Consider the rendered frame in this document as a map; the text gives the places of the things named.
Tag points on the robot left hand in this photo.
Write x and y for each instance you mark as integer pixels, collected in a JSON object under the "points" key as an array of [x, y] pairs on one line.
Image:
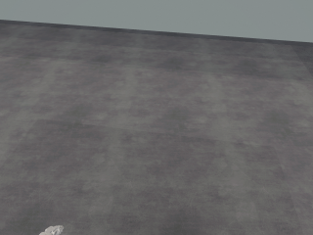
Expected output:
{"points": [[53, 230]]}

